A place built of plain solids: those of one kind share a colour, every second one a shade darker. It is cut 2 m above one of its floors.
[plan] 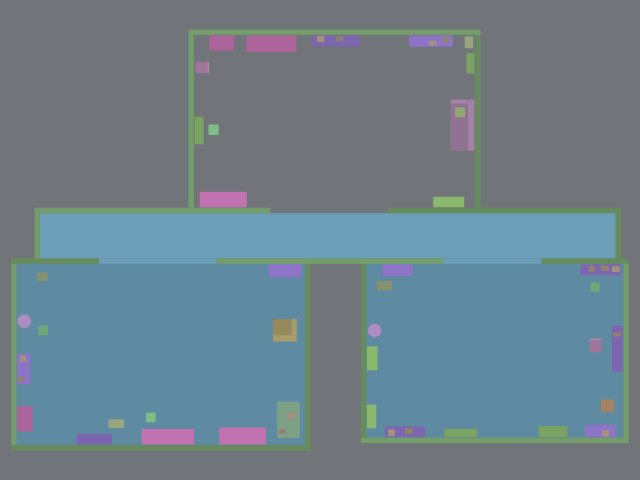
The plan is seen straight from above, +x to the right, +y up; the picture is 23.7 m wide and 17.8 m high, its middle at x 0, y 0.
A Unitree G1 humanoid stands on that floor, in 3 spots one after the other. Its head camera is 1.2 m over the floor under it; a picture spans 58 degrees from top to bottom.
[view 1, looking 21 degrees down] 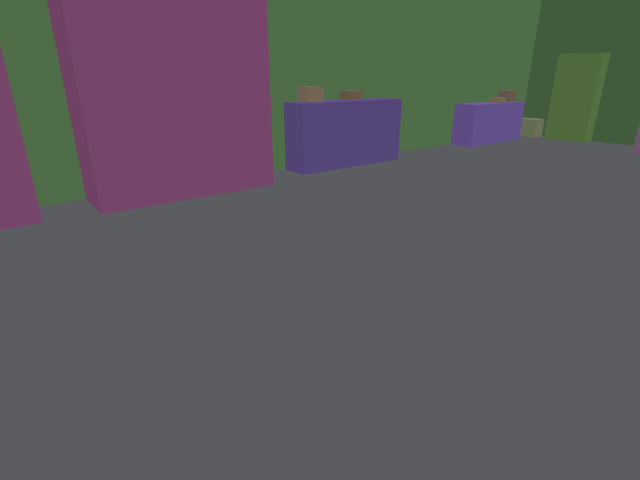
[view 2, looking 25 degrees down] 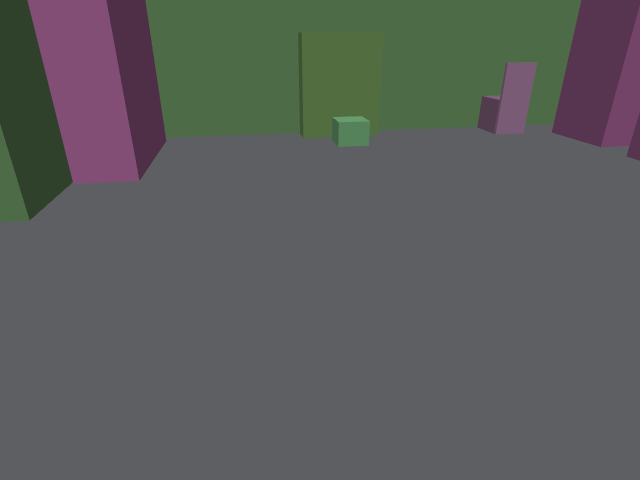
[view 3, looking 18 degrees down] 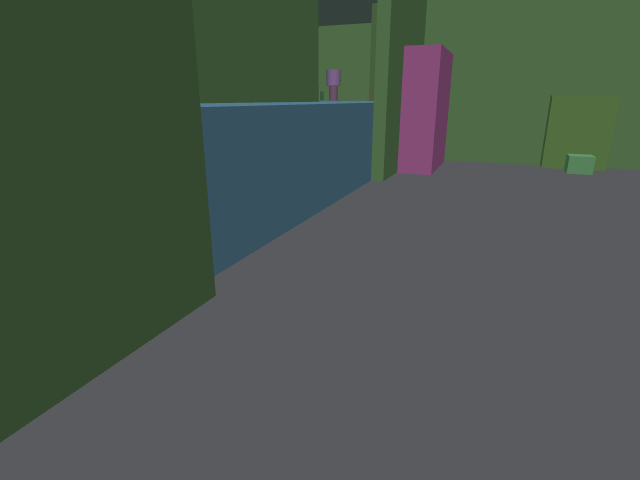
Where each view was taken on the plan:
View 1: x -3.48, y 2.76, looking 52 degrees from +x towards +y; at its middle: ground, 3.35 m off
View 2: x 1.38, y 2.76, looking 170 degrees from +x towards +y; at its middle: ground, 2.84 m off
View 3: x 4.63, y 2.76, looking -158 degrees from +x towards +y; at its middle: ground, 3.88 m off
